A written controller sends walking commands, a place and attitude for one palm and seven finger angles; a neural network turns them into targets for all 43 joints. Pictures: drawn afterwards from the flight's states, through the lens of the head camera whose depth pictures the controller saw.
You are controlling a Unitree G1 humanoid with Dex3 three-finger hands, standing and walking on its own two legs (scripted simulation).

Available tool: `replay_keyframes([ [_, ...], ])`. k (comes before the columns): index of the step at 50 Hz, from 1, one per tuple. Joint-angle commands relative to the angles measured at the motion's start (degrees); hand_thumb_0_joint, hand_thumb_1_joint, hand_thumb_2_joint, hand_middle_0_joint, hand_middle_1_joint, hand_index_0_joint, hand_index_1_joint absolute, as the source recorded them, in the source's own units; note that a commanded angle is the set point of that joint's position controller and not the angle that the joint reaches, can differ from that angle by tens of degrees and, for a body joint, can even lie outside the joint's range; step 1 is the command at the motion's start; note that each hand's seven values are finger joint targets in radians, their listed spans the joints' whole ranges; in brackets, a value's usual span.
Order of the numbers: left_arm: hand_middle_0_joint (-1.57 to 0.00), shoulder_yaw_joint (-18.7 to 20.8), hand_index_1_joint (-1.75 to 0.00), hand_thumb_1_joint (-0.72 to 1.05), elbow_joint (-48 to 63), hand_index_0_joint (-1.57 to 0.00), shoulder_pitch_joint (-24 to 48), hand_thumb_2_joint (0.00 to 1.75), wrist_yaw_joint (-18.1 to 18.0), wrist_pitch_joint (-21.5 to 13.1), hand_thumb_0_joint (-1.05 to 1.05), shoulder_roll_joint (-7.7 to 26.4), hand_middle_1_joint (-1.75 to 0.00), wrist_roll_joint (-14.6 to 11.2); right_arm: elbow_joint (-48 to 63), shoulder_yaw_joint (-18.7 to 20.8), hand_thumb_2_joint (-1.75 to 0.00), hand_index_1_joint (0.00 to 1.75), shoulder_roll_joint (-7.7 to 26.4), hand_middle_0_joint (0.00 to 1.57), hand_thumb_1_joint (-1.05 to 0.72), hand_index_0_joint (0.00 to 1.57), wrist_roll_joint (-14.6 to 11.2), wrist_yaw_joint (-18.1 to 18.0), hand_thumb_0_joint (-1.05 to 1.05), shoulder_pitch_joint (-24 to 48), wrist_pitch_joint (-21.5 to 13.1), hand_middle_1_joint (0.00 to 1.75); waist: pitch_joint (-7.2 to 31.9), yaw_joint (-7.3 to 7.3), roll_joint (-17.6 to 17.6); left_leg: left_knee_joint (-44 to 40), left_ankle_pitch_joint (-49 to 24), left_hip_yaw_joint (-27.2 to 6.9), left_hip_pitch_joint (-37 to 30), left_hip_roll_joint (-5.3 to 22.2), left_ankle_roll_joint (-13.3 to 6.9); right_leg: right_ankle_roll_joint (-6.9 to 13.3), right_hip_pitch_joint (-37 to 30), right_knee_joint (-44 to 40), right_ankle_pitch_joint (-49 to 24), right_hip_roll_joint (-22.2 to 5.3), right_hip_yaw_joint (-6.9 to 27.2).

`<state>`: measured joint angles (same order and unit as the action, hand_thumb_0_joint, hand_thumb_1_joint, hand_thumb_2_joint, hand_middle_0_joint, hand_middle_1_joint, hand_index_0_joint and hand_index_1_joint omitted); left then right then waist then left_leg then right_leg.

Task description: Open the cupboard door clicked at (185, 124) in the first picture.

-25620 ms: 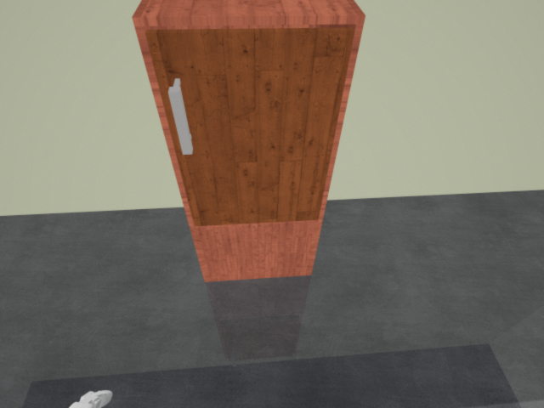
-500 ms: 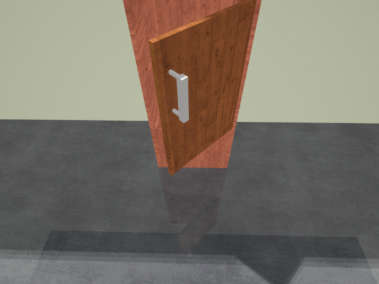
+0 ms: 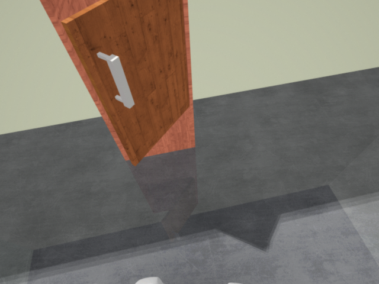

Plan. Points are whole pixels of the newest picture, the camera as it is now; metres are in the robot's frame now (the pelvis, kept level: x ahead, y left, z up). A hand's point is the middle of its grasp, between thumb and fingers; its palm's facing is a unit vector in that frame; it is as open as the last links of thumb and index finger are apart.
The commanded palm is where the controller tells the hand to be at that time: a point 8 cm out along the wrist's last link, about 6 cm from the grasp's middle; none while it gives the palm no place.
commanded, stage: walk to a spot facing it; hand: left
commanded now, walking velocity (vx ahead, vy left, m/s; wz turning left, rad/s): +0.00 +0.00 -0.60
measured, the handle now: (116, 81) +0.58 +0.25 +0.07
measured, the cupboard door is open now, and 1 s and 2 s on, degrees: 45 45 45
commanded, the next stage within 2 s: none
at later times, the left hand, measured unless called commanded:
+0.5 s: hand out of the picture +0.11 +0.23 -0.16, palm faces -0.20 -0.95 -0.23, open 7.4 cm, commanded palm none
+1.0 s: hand (147, 260) +0.18 +0.13 -0.15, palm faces -0.55 -0.80 -0.23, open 7.4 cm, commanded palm none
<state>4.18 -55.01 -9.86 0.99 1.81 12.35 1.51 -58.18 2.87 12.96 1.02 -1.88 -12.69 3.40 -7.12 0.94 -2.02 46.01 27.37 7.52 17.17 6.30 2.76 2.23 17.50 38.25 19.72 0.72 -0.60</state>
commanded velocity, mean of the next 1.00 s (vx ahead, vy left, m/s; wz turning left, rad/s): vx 0.06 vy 0.00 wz -0.60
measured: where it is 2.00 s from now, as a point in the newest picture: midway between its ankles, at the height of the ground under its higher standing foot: (262, 277)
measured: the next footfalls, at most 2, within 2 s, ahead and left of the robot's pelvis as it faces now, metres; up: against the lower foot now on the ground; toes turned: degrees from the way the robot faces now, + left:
left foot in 0.42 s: +0.07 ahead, +0.16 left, +0.00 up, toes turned -15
right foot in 0.72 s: -0.01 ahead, -0.12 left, +0.00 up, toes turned -28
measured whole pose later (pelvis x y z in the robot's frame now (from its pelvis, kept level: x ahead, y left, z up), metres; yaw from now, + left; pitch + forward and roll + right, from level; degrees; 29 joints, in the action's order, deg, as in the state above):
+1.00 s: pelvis +0.01 +0.00 +0.02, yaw -35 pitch +1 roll +1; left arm 3.2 -52.6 -11.4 1.0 2.2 13.4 1.8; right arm -51.2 3.0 13.9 0.7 -0.3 -10.9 2.1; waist -4.8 0.3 2.0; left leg 44.3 24.9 3.2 21.5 2.2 3.6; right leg 1.5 17.0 29.9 14.4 2.2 6.8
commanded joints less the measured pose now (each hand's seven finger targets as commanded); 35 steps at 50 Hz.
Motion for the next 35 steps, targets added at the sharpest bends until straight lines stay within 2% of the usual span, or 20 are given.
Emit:
replay_keyframes([
  [1,-0.2,3.5,-0.3,0.9,2.9,-0.2,-4.5,0.9,-2.4,-0.4,0.0,12.8,-0.3,-0.2,8.0,2.2,-0.9,0.3,5.4,0.2,-0.9,0.2,-0.4,0.1,0.0,6.4,-1.5,0.3,4.2,1.75,12.6,22.5,2.8,-9.0,17.6,-1.5,-0.3,11.2,-7.1,-21.9,-13.8,-17.5,28.9],
  [2,-0.2,3.2,-0.3,0.9,3.4,-0.2,-2.6,0.9,-2.6,-0.6,0.0,11.5,-0.3,-0.1,7.9,2.1,-0.9,0.3,5.6,0.2,-0.9,0.2,-0.3,0.1,0.0,6.4,-1.6,0.3,4.2,0.62,12.5,22.1,0.5,-9.4,17.2,-1.1,0.1,10.5,-7.0,-20.3,-18.4,-16.2,26.4],
  [5,-0.2,2.9,-0.3,0.9,3.3,-0.2,-4.8,0.9,-2.7,-1.4,0.0,11.2,-0.3,-0.2,7.6,1.6,-0.9,0.3,3.3,0.2,-0.9,0.2,-0.5,0.3,0.0,5.5,-1.7,0.3,10.2,0.46,5.9,16.0,-2.2,-7.8,13.2,-2.7,1.0,9.5,-11.5,-16.6,-31.3,-13.2,21.7],
  [10,-0.2,3.1,-0.3,0.9,3.0,-0.2,-6.6,0.9,-2.5,-1.0,0.0,11.4,-0.3,0.0,9.2,1.7,-0.9,0.3,3.4,0.2,-0.9,0.2,-0.7,0.1,0.0,7.6,-1.7,0.3,10.3,1.27,10.8,8.8,-3.1,-8.0,12.2,-4.5,1.0,9.1,-13.0,-16.9,-30.7,-11.3,23.6],
  [14,-0.2,3.4,-0.3,0.9,3.8,-0.2,-6.1,0.9,-2.3,-0.7,0.0,11.7,-0.3,0.4,10.6,1.8,-0.9,0.3,3.8,0.2,-0.9,0.2,-1.1,-0.1,0.0,9.0,-2.2,0.3,9.4,1.39,11.6,1.3,-1.2,-8.8,8.6,-5.3,0.4,9.2,-10.4,-16.5,-29.4,-11.2,27.5],
  [16,-0.2,3.5,-0.3,0.9,4.6,-0.2,-4.3,0.9,-2.3,-0.5,0.0,12.0,-0.3,0.2,10.1,1.6,-0.9,0.3,3.9,0.2,-0.9,0.2,-1.3,-0.4,0.0,6.5,-2.5,0.3,10.4,-0.12,10.5,-6.4,-3.3,-8.7,4.0,-6.1,0.0,8.1,-8.8,-14.8,-31.2,-10.2,27.6],
  [18,-0.2,3.2,-0.3,0.9,5.5,-0.2,-1.3,0.9,-2.1,-0.1,0.0,11.1,-0.3,-0.3,8.5,1.8,-0.9,0.3,5.0,0.2,-0.9,0.2,-1.4,-0.8,0.0,1.3,-3.0,0.3,11.4,-3.1,9.2,-19.1,-12.2,-8.9,-8.8,-5.4,-0.4,4.1,0.2,-12.0,-23.4,-7.3,26.0],
  [19,-0.2,2.6,-0.3,0.9,6.1,-0.2,-1.7,0.9,-1.9,0.0,0.0,8.1,-0.3,-0.7,8.1,2.3,-0.9,0.3,8.4,0.2,-0.9,0.2,-1.0,-1.1,0.0,-0.2,-3.6,0.3,12.0,-3.41,-0.4,-26.7,-11.7,-16.7,-17.0,2.4,-2.4,0.9,9.5,-6.8,-10.9,-1.2,20.7],
  [20,-0.2,1.9,-0.3,0.9,7.4,-0.2,-2.4,0.9,-1.0,0.0,0.0,5.5,-0.3,-1.3,9.1,3.4,-0.9,0.3,14.1,0.2,-0.9,0.2,0.1,-1.3,0.0,-1.1,-3.9,0.3,11.4,-3.33,-17.4,-32.5,-14.6,-32.4,-19.8,18.1,-8.5,-3.0,18.2,6.9,12.9,5.3,9.2],
  [21,-0.2,2.2,-0.3,0.9,8.1,-0.2,0.6,0.9,-0.7,0.1,0.0,7.9,-0.3,-0.5,9.5,3.1,-0.9,0.3,14.8,0.2,-0.9,0.2,0.6,-1.6,0.0,-1.4,-3.6,0.3,8.8,-4.01,-12.7,-32.1,-20.3,-33.9,-12.9,22.8,-13.2,-4.4,17.5,18.2,16.2,2.4,6.2],
  [22,-0.2,2.7,-0.3,0.9,8.7,-0.2,0.0,0.9,-0.1,0.0,0.0,8.4,-0.3,-0.3,11.0,2.5,-0.9,0.3,13.4,0.2,-0.9,0.2,1.0,-1.8,0.0,1.4,-3.5,0.3,6.9,-1.86,-6.3,-31.4,-23.0,-29.4,-6.9,21.4,-14.7,-5.0,15.6,24.0,13.3,0.1,5.4],
  [23,-0.2,2.8,-0.3,0.9,7.8,-0.2,-0.5,0.9,0.5,0.0,0.0,7.3,-0.3,0.4,11.3,2.2,-0.9,0.3,11.6,0.2,-0.9,0.2,1.4,-1.6,0.0,3.0,-4.0,0.3,6.7,-0.61,-4.1,-29.0,-32.4,-24.4,-8.0,16.8,-13.7,-5.5,16.5,26.5,10.1,0.6,3.5],
  [24,-0.2,2.7,-0.3,0.9,6.6,-0.2,-0.7,0.9,0.6,0.2,0.0,6.9,-0.3,0.3,11.2,1.8,-0.9,0.3,10.5,0.2,-0.9,0.2,1.3,-1.5,0.0,3.4,-4.1,0.3,8.0,-0.06,-9.6,-26.4,-40.3,-19.2,-8.5,13.9,-11.9,-5.7,16.4,27.8,9.1,-0.1,3.3],
  [26,-0.2,2.3,-0.3,0.9,7.4,-0.2,0.0,0.9,1.0,0.6,0.0,6.1,-0.3,-0.4,11.5,1.6,-0.9,0.3,9.4,0.2,-0.9,0.2,1.2,-1.4,0.0,2.9,-3.8,0.3,7.5,-0.28,-11.0,-23.9,-43.9,-11.3,-9.2,10.5,-10.0,-5.9,14.6,24.6,8.0,-1.0,1.3],
  [28,-0.2,1.6,-0.3,0.9,7.9,-0.2,0.5,0.9,1.5,0.7,0.0,5.4,-0.3,-0.4,11.0,1.9,-0.9,0.3,10.3,0.2,-0.9,0.2,1.2,-1.2,0.0,1.7,-3.7,0.3,9.4,-0.82,-12.8,-22.5,-41.9,-7.7,-10.3,9.3,-8.8,-5.6,10.3,15.6,6.8,-0.9,-2.0],
  [30,-0.2,1.4,-0.3,0.9,8.1,-0.2,1.9,0.9,1.7,0.6,0.0,5.1,-0.3,-0.5,10.3,2.3,-0.9,0.3,11.3,0.2,-0.9,0.2,1.1,-0.9,0.0,-0.3,-3.5,0.3,9.0,-1.98,-12.1,-22.2,-39.6,-7.1,-9.4,10.1,-8.6,-5.0,7.2,10.4,5.7,0.0,-4.1],
  [32,-0.2,1.3,-0.3,0.9,7.8,-0.2,1.1,0.9,1.8,0.3,0.0,5.5,-0.3,-0.5,10.3,2.7,-0.9,0.3,12.5,0.2,-0.9,0.2,1.0,-0.6,0.0,-0.5,-3.2,0.3,8.7,-1.7,-11.3,-20.2,-36.3,-6.4,-7.9,11.1,-7.9,-4.2,2.7,4.0,3.8,0.4,-5.5],
  [33,-0.2,1.5,-0.3,0.9,7.3,-0.2,-0.8,0.9,1.7,0.2,0.0,5.9,-0.3,-0.7,10.5,2.8,-0.9,0.3,12.5,0.2,-0.9,0.2,0.8,-0.4,0.0,0.1,-3.0,0.3,8.8,-0.48,-10.4,-17.6,-33.7,-5.8,-5.9,11.0,-6.8,-3.6,-1.7,-1.5,0.0,0.2,-5.1],
  [34,-0.2,1.8,-0.3,0.9,6.3,-0.2,-3.9,0.9,1.5,-0.1,0.0,7.4,-0.3,-0.6,10.9,2.9,-0.9,0.3,12.4,0.2,-0.9,0.2,0.5,-0.2,0.0,0.6,-2.9,0.3,9.3,1.08,-6.6,-13.0,-29.1,-4.1,-2.2,9.6,-4.8,-2.7,-8.2,-8.3,-6.8,0.2,-4.8],
  [35,-0.2,2.7,-0.3,0.9,5.3,-0.2,-7.4,0.9,0.9,-0.7,0.0,11.8,-0.3,-0.1,11.6,2.6,-0.9,0.3,10.0,0.2,-0.9,0.2,-0.2,0.1,0.0,1.0,-2.8,0.3,10.5,2.84,4.2,-2.5,-17.5,0.0,5.7,5.2,-1.2,0.2,-16.3,-15.4,-16.7,-7.6,5.8],
])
